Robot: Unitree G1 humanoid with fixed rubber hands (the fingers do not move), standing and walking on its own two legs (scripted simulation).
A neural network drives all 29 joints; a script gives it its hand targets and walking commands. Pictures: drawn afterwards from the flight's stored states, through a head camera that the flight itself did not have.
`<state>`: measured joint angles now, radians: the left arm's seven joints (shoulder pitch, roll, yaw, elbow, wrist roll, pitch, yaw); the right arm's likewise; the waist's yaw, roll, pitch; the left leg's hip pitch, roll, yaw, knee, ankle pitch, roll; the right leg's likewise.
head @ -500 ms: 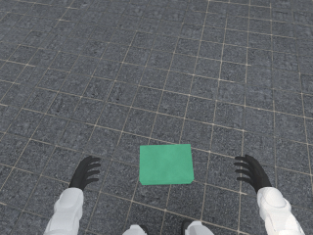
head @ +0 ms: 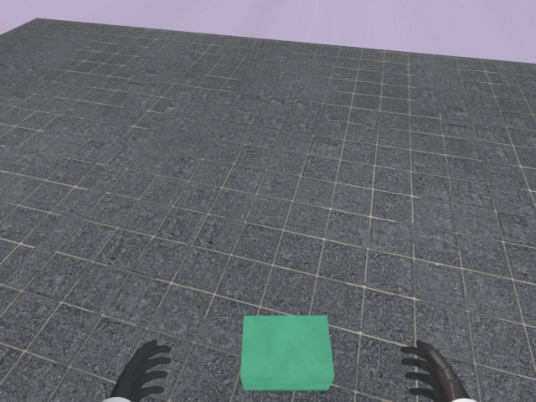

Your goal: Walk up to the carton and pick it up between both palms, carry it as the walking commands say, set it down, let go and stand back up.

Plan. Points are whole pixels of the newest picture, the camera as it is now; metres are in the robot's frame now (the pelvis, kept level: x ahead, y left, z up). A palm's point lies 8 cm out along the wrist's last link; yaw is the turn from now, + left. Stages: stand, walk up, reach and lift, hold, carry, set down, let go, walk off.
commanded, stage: let go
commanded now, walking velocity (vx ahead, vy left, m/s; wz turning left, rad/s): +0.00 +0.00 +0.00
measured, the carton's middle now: (285, 352) +0.42 -0.02 -0.69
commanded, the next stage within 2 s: stand in 0.16 s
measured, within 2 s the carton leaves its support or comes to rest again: neither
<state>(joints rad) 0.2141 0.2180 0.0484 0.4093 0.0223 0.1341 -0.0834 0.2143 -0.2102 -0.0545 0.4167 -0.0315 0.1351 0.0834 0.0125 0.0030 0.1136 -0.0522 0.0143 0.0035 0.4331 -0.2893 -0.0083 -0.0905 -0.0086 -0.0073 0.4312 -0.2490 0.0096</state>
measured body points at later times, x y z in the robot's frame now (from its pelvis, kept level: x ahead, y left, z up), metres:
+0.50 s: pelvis +0.01 +0.00 +0.00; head +0.02 +0.00 +0.45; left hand +0.15 +0.30 -0.09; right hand +0.16 -0.29 -0.09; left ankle -0.03 +0.12 -0.74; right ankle +0.00 -0.13 -0.74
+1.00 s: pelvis +0.01 +0.00 +0.00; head +0.01 +0.00 +0.45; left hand +0.12 +0.31 -0.11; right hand +0.13 -0.30 -0.10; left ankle -0.03 +0.12 -0.74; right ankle +0.00 -0.13 -0.74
